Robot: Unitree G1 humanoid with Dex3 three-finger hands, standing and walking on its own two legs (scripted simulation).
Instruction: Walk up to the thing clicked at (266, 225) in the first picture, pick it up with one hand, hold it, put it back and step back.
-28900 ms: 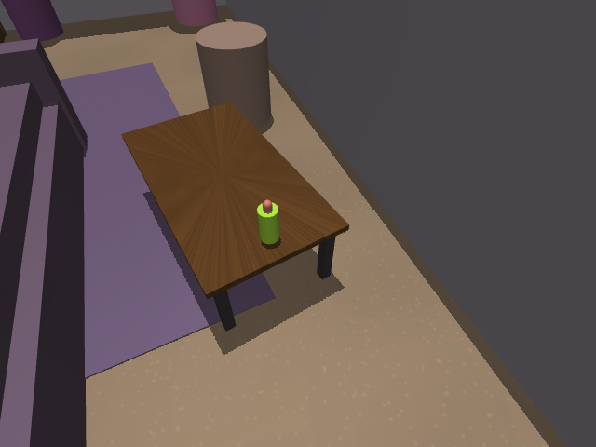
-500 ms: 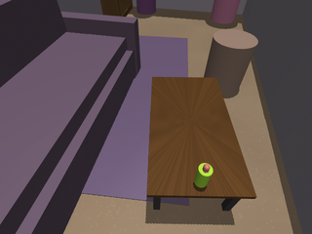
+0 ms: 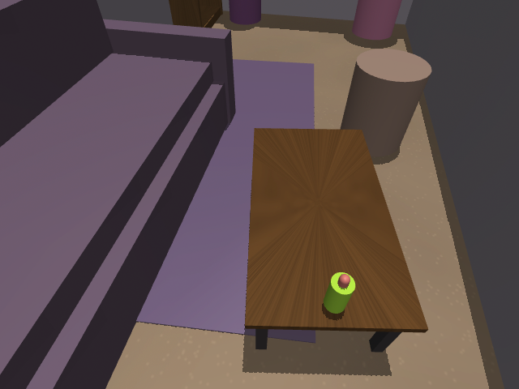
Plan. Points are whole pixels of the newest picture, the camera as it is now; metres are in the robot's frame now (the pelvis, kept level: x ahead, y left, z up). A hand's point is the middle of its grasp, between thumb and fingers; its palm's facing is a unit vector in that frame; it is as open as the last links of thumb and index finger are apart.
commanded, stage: stand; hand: right
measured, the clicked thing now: (339, 290) +0.47 -0.22 -0.38
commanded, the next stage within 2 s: step back in 0.38 s
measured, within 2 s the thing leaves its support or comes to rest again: neither
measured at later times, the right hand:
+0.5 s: hand out of the picture +0.07 -0.26 -0.17, palm faces -0.02 +0.94 -0.34, open 7.4 cm
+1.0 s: hand out of the picture -0.04 -0.22 -0.16, palm faces +0.00 +0.90 -0.44, open 7.4 cm
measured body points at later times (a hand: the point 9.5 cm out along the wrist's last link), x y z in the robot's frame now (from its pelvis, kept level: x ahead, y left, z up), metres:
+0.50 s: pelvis -0.01 +0.00 -0.01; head +0.03 +0.00 +0.44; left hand +0.08 +0.31 -0.13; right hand +0.07 -0.30 -0.14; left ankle -0.02 +0.13 -0.75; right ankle +0.01 -0.12 -0.75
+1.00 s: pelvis -0.10 +0.05 -0.02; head -0.02 +0.08 +0.42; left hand +0.04 +0.35 -0.16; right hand -0.04 -0.26 -0.13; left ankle -0.08 +0.14 -0.75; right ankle -0.14 -0.10 -0.67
